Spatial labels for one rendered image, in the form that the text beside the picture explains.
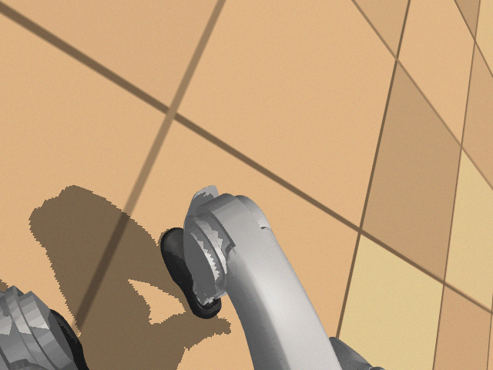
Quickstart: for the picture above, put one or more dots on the right robot hand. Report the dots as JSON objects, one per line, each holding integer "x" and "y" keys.
{"x": 348, "y": 358}

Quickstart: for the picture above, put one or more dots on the left robot foot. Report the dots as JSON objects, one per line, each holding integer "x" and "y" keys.
{"x": 72, "y": 340}

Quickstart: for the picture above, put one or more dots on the right robot foot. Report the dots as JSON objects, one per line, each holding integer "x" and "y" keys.
{"x": 173, "y": 255}

